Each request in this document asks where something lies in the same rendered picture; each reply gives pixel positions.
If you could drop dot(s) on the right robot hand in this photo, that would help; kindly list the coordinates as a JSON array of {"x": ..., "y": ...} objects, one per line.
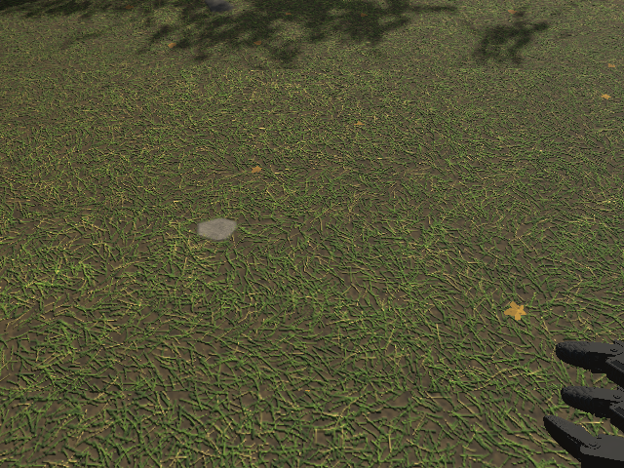
[{"x": 606, "y": 451}]

